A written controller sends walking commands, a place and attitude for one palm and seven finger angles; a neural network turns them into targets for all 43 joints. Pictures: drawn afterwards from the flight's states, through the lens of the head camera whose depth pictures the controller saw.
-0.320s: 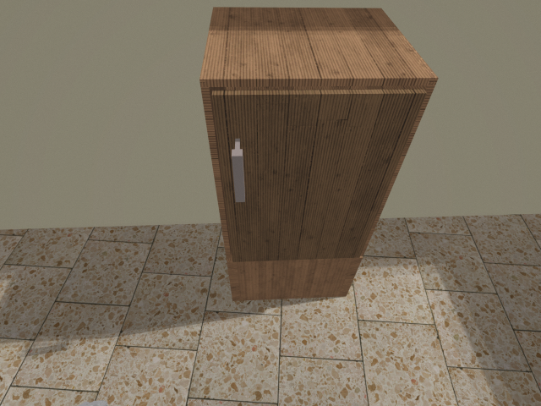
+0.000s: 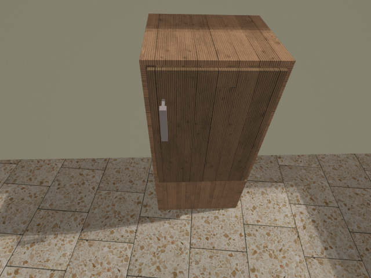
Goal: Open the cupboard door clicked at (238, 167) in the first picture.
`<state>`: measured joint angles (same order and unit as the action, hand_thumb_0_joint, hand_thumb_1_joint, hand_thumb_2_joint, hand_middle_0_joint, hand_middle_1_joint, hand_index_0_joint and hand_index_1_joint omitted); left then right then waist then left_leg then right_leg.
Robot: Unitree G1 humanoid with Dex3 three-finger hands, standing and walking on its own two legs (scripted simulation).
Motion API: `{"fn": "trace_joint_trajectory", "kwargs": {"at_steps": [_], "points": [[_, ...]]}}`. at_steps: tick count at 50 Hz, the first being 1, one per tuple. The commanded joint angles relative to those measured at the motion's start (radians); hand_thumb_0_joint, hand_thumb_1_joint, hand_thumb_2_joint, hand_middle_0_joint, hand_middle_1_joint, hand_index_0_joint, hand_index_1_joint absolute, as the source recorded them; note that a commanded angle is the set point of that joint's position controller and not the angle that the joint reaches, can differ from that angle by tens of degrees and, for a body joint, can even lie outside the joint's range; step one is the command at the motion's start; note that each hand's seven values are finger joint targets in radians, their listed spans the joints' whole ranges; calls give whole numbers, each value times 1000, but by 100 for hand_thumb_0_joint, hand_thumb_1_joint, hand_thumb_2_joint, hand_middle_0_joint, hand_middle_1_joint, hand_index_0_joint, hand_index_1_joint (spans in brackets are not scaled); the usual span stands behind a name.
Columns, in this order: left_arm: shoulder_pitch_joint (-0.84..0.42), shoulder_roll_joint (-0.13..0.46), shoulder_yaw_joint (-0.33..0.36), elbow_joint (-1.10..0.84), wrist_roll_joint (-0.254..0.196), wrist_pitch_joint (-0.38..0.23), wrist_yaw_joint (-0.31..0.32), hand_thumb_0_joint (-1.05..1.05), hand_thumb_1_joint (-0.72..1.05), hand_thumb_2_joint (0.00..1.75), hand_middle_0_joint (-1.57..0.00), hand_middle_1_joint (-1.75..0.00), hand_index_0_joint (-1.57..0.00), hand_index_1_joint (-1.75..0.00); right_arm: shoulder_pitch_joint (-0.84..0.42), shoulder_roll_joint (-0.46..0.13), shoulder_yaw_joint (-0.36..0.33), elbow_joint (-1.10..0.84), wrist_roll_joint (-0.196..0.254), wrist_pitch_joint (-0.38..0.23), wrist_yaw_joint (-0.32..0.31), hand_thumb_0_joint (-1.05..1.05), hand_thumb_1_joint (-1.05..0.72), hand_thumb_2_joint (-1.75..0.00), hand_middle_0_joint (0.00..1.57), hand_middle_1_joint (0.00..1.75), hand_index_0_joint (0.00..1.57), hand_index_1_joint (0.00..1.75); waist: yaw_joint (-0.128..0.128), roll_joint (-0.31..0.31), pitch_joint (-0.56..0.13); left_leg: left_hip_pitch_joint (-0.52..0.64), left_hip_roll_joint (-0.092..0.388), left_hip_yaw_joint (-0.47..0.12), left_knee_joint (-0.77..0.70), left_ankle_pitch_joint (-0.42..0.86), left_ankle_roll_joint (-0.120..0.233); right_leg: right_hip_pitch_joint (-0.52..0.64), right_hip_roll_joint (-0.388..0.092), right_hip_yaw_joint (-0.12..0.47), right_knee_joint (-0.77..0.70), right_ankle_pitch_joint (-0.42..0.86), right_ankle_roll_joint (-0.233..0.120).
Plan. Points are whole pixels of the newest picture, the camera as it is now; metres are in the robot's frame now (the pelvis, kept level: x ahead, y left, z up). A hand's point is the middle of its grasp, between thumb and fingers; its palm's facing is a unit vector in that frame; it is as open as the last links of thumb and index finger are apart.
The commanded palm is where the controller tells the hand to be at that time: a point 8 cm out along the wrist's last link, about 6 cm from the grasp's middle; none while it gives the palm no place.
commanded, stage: stand and wait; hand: left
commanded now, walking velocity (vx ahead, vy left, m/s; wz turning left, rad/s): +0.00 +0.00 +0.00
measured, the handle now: (163, 120) +0.60 +0.11 -0.02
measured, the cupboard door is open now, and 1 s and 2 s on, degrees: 0 0 0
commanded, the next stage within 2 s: look at it before walking up in 0.50 s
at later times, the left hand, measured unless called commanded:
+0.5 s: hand out of the picture +0.03 +0.22 -0.17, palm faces -0.01 -0.96 -0.28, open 7.4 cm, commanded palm none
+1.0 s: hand out of the picture +0.03 +0.21 -0.17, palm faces +0.00 -0.97 -0.26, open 7.4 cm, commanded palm none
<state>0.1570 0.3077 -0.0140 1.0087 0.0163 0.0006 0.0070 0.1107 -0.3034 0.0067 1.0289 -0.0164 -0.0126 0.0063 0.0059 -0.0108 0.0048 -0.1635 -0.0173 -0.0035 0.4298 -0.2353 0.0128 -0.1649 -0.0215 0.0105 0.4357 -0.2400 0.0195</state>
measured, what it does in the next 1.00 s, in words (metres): stands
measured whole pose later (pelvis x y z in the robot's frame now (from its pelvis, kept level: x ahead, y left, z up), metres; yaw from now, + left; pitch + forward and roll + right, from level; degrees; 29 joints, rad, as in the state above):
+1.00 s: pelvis -0.01 +0.00 +0.00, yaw +0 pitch -2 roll +0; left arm 0.21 0.25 0.00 1.11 0.01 0.00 0.02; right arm 0.18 -0.24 0.00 1.14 -0.01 -0.01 0.00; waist 0.00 -0.01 0.02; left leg -0.15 -0.01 -0.01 0.37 -0.19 0.00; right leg -0.15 -0.01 0.01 0.38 -0.20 0.01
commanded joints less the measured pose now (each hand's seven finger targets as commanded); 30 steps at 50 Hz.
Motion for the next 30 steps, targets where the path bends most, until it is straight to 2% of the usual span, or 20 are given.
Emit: {"fn": "trace_joint_trajectory", "kwargs": {"at_steps": [1,7,24,30], "points": [[-28,188,42,-55,-2,-20,13,0,90,90,-20,-30,-20,-30,-26,-184,-38,-47,4,-17,-18,0,-90,-90,20,30,20,30,-10,-2,-29,-6,113,-95,-79,146,19,0,-93,82,-82,129,-34],[-6,167,40,-23,-4,-18,14,0,90,90,-20,-30,-20,-30,-4,-169,-34,-12,5,-15,-19,0,-90,-90,20,30,20,30,-8,26,-16,-11,114,-99,-95,127,14,6,-92,79,-99,104,-31],[31,130,37,35,-4,-19,21,0,90,90,-20,-30,-20,-30,50,-136,-33,50,8,-14,-24,0,-90,-90,20,30,20,30,-7,6,2,-6,121,-96,-114,131,9,12,-91,77,-113,115,-29],[31,121,37,40,-2,-18,22,0,90,90,-20,-30,-20,-30,57,-124,-33,55,8,-13,-24,0,-90,-90,20,30,20,30,-8,9,7,-16,118,-100,-122,103,7,8,-89,78,-119,84,-26]]}}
